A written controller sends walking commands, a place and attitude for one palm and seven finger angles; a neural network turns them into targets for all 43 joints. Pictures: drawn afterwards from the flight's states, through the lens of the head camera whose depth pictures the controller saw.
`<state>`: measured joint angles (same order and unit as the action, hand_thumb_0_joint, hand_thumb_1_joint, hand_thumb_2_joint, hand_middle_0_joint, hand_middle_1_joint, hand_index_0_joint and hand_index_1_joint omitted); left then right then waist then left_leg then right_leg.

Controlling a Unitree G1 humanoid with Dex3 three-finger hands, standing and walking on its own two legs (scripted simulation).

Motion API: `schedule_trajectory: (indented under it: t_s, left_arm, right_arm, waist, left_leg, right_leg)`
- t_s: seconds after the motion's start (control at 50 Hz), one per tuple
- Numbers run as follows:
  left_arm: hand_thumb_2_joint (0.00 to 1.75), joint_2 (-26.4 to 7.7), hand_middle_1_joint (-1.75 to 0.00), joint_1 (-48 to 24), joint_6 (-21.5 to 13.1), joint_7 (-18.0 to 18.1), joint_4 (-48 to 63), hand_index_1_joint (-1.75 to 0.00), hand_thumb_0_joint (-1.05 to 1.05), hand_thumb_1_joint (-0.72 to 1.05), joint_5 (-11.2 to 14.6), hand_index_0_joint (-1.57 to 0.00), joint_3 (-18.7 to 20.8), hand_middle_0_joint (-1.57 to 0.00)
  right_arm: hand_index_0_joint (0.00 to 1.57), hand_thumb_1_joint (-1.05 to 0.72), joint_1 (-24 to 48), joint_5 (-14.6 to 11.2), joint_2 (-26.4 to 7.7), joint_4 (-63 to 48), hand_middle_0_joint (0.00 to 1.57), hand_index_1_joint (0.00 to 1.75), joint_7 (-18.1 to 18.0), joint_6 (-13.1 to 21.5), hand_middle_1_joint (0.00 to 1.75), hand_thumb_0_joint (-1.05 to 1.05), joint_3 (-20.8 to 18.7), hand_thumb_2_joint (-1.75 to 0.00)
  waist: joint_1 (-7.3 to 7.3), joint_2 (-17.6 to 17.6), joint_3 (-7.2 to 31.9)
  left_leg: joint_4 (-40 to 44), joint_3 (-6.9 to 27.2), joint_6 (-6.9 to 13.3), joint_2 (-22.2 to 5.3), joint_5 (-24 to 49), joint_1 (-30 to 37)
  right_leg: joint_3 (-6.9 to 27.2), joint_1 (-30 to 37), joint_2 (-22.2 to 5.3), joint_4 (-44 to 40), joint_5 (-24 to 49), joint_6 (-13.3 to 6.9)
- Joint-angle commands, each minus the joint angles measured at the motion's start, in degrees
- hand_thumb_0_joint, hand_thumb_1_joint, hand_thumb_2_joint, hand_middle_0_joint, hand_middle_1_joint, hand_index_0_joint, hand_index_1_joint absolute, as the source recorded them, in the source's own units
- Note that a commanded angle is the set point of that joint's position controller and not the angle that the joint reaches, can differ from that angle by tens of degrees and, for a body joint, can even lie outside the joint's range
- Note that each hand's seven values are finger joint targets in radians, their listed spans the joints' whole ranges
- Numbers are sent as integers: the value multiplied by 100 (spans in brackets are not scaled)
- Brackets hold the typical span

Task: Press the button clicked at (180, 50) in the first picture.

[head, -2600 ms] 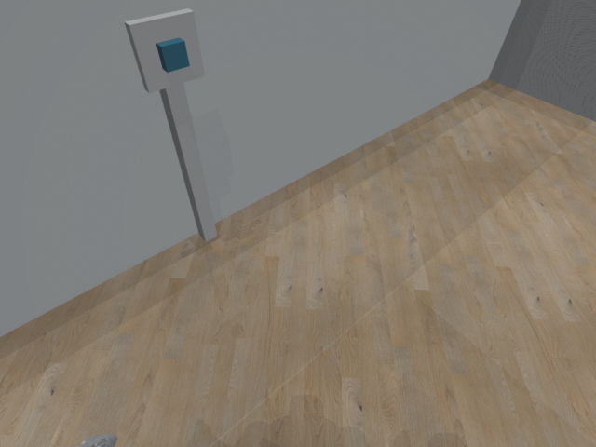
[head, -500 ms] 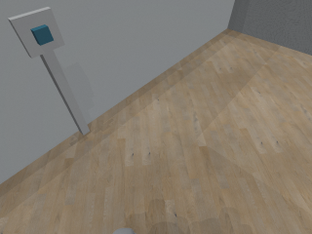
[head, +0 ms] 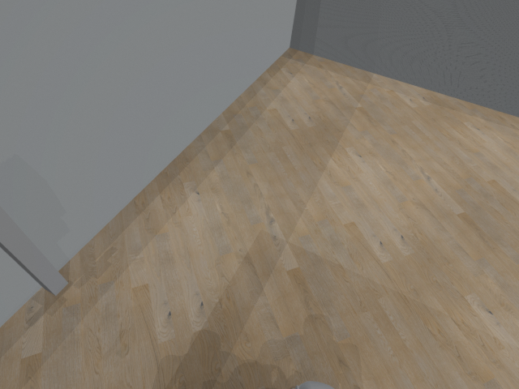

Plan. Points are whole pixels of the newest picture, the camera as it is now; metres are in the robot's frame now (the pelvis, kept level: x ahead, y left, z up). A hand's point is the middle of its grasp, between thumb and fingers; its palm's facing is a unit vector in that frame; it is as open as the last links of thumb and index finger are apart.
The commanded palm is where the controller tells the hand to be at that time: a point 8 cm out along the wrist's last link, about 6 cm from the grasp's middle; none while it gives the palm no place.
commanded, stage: walk to a spot facing it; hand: left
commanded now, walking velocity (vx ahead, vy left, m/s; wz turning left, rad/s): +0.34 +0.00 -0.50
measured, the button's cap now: out of the picture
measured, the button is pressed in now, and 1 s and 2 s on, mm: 0 0 0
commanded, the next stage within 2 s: turn to face it in 0.62 s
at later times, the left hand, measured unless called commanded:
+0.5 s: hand (229, 268) +0.38 +0.09 -0.17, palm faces -0.28 -0.95 -0.17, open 7.3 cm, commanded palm none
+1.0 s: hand (215, 223) +0.50 +0.15 -0.18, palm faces -0.27 -0.95 -0.17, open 7.4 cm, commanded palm none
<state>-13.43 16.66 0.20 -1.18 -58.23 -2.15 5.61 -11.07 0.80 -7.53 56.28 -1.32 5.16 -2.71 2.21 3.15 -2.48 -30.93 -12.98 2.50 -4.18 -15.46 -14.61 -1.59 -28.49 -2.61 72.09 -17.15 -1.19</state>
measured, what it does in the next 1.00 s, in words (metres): walks ahead, turning right: right foot, then left foot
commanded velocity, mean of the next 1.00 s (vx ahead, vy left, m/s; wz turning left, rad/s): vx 0.20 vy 0.00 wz -0.16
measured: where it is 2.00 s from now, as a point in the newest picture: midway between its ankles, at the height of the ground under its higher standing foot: (270, 342)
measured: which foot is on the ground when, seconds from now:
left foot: down 0.00-0.38, up 0.40-0.78, down 0.80-1.00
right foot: up 0.00-0.36, down 0.38-0.82, up 0.84-1.00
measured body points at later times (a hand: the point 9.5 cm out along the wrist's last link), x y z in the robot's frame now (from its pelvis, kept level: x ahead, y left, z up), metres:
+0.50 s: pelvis +0.22 -0.05 -0.01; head +0.27 -0.05 +0.43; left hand +0.40 +0.14 -0.16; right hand +0.10 -0.25 -0.16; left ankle +0.13 +0.10 -0.63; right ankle +0.25 -0.13 -0.73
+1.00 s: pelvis +0.41 -0.02 +0.01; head +0.43 +0.01 +0.45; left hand +0.52 +0.20 -0.16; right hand +0.41 -0.26 -0.13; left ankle +0.48 +0.05 -0.73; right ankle +0.32 -0.14 -0.67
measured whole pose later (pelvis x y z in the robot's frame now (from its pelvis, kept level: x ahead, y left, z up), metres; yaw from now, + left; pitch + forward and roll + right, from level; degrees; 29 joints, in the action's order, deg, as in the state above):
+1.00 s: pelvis +0.41 -0.02 +0.01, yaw -20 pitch -1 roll -2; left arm -11.9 14.1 0.4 0.6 -59.4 -1.1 2.9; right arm -10.8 0.6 -8.2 57.1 -1.2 2.3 -0.8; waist 1.1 2.1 -1.8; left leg -28.0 -5.9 3.2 -1.8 -11.6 -15.7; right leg -2.1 -21.1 -2.6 56.3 -25.3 2.4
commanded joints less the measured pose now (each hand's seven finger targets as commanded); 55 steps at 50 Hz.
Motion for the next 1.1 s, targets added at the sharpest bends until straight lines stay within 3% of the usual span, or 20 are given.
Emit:
schedule_trajectory:
  t_s: [0.0, 0.1, 0.22, 0.28, 0.32, 0.34, 0.36, 0.38, 0.4, 0.44, 0.5, 0.68, 0.74, 0.76, 0.78, 0.8, 0.82, 0.88, 0.92, 1.08]
  left_arm:
    - [90, 185, -30, 93, 44, -123, 443, -30, 0, 90, -32, -20, 0, -20]
    - [90, 146, -30, -833, 71, -189, 760, -30, 0, 90, -30, -20, -67, -20]
    - [90, 189, -30, -1864, 16, -208, 1039, -30, 0, 90, 19, -20, -146, -20]
    - [90, 23, -30, -1571, -54, -175, 985, -30, 0, 90, 20, -20, -132, -20]
    - [90, -166, -30, -461, -146, -137, 672, -30, 0, 90, -4, -20, -55, -20]
    - [90, -573, -30, 415, -225, -100, 410, -30, 0, 90, -15, -20, 57, -20]
    - [90, -1296, -30, 1029, -283, -8, 301, -30, 0, 90, 25, -20, 218, -20]
    - [90, -1575, -30, 1215, -233, 62, 227, -30, 0, 90, 198, -20, 244, -20]
    - [90, -1455, -30, 868, -246, 85, 368, -30, 0, 90, 190, -20, 221, -20]
    - [90, -868, -30, 23, -279, 142, 525, -30, 0, 90, 177, -20, 57, -20]
    - [90, -648, -30, -349, -395, 173, 520, -30, 0, 90, 74, -20, 6, -20]
    - [90, -779, -30, 0, -345, 108, 485, -30, 0, 90, 61, -20, 78, -20]
    - [90, -700, -30, 1, -289, 145, 444, -30, 0, 90, 124, -20, 51, -20]
    - [90, -536, -30, 79, -282, 165, 390, -30, 0, 90, 149, -20, -11, -20]
    - [90, -258, -30, 363, -274, 165, 363, -30, 0, 90, 171, -20, -84, -20]
    - [90, -23, -30, 699, -293, 178, 309, -30, 0, 90, 186, -20, -182, -20]
    - [90, -182, -30, 606, -242, 266, 190, -30, 0, 90, 145, -20, -186, -20]
    - [90, -121, -30, 80, -182, 184, 107, -30, 0, 90, 113, -20, -217, -20]
    - [90, -25, -30, 200, -82, 186, 77, -30, 0, 90, 129, -20, -236, -20]
    - [90, -85, -30, -521, 87, 248, 526, -30, 0, 90, 117, -20, -87, -20]
  right_arm:
    - [20, -90, -694, 65, -733, -42, 20, 30, -25, 97, 30, 0, -132, -90]
    - [20, -90, -1166, 39, -882, 129, 20, 30, -15, 97, 30, 0, -124, -90]
    - [20, -90, -1750, 106, -980, 345, 20, 30, -18, -8, 30, 0, -78, -90]
    - [20, -90, -1759, 97, -1130, 346, 20, 30, -7, -50, 30, 0, -131, -90]
    - [20, -90, -1557, 57, -1321, 259, 20, 30, 1, -80, 30, 0, -153, -90]
    - [20, -90, -1442, -13, -1296, 152, 20, 30, 63, -86, 30, 0, -128, -90]
    - [20, -90, -1585, -107, -827, -76, 20, 30, 89, -68, 30, 0, -61, -90]
    - [20, -90, -969, -98, -827, -299, 20, 30, 19, -53, 30, 0, -65, -90]
    - [20, -90, -843, -47, -883, -345, 20, 30, 18, -34, 30, 0, -104, -90]
    - [20, -90, -642, 30, -849, -255, 20, 30, 29, -151, 30, 0, -111, -90]
    - [20, -90, -1104, 82, -575, -72, 20, 30, 53, -316, 30, 0, -93, -90]
    - [20, -90, 211, 33, -637, -665, 20, 30, 163, -227, 30, 0, -93, -90]
    - [20, -90, -94, 34, -768, -468, 20, 30, 105, -173, 30, 0, -59, -90]
    - [20, -90, -570, 57, -943, -269, 20, 30, 67, -138, 30, 0, -75, -90]
    - [20, -90, -1195, 116, -1426, -117, 20, 30, 54, -100, 30, 0, -164, -90]
    - [20, -90, -1387, 107, -1749, -65, 20, 30, 72, -190, 30, 0, -182, -90]
    - [20, -90, -1193, 69, -1540, -31, 20, 30, 13, -223, 30, 0, -99, -90]
    - [20, -90, -298, 47, -970, -109, 20, 30, -19, -235, 30, 0, 71, -90]
    - [20, -90, -225, 16, -1033, -94, 20, 30, -15, -243, 30, 0, 40, -90]
    - [20, -90, -566, 41, -1228, -116, 20, 30, 14, -441, 30, 0, -216, -90]
  waist:
    - [-80, -749, -168]
    - [-269, -750, -356]
    - [-618, -937, -591]
    - [-441, -1068, -232]
    - [113, -1126, 485]
    - [541, -779, 1077]
    - [634, 495, 1817]
    - [663, 320, 1686]
    - [523, 285, 1458]
    - [44, -230, 380]
    - [-457, -214, 326]
    - [-122, 423, 180]
    - [-306, 338, 399]
    - [-487, -31, 627]
    - [-629, -1249, 1146]
    - [-545, -2163, 1284]
    - [-570, -2085, 1235]
    - [-200, -1155, -77]
    - [-117, -1298, 226]
    - [-332, -1064, 438]
  left_leg:
    - [2150, 1050, 410, -1504, 345, 140]
    - [2097, 506, 435, -1499, 1298, 1106]
    - [1764, -53, 345, -1548, 2564, 1668]
    - [854, -409, 252, -1645, 4517, 2062]
    - [-746, -661, 33, -1475, 5466, 1810]
    - [-2157, -691, -185, -1371, 4446, 597]
    - [-4100, -497, -530, -466, -642, -1574]
    - [-5311, 380, -514, -139, -1920, -2469]
    - [-5397, 1041, -456, -368, -1234, -2457]
    - [-4849, 1199, -505, -744, -540, -2271]
    - [-3786, 1063, -608, -698, -413, -1562]
    - [-1110, 805, -623, -176, 29, -1166]
    - [28, 624, -517, 79, 638, -109]
    - [486, 779, -409, -30, 1163, 819]
    - [507, 2036, 25, -1134, 2572, 1926]
    - [874, 3045, 686, -2239, 3563, 2159]
    - [1153, 3203, 740, -2184, 3307, 1761]
    - [1413, 2356, 674, -1409, 3024, 178]
    - [1441, 1958, 561, -1050, 2973, 161]
    - [1385, 2639, 773, -1028, 2241, 520]
  right_leg:
    - [160, -790, -481, -320, 667, 153]
    - [-115, -1389, -531, -1478, 1111, 265]
    - [-594, -982, -202, -2934, 819, 63]
    - [-865, -253, 163, -3397, 243, -219]
    - [-1094, 1339, 559, -3885, 306, -428]
    - [-667, 3188, 216, -4166, 890, -630]
    - [2136, 5025, -1645, -4373, 1733, -1379]
    - [3353, 4861, -2332, -4919, 3111, -1828]
    - [2846, 4145, -2102, -5080, 2686, -1628]
    - [1993, 2462, -1693, -5447, 1891, -1320]
    - [1118, 1372, -1178, -5548, 2135, -1094]
    - [1352, 1599, -835, -5204, 2028, -931]
    - [1015, 1804, -575, -4596, 2575, -622]
    - [828, 1541, -369, -3890, 2549, -433]
    - [330, 747, 175, -2618, 971, -121]
    - [-164, 144, 463, -1308, -1875, 88]
    - [259, 128, 278, -851, -1920, 126]
    - [131, 250, -220, -1162, -1109, 284]
    - [4, 609, -173, -1546, -760, 382]
    - [54, 100, -129, -1786, -624, 549]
